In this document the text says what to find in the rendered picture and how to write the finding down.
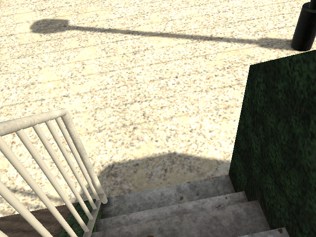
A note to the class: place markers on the stairs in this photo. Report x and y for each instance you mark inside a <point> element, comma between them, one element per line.
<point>202,208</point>

